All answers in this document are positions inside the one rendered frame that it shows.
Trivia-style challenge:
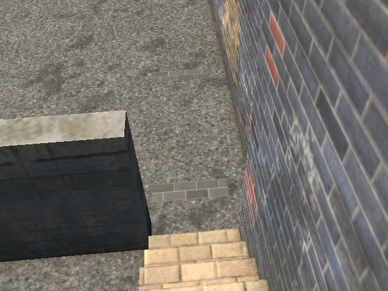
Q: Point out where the stairs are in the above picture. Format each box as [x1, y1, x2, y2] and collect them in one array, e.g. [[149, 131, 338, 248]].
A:
[[139, 228, 269, 291]]

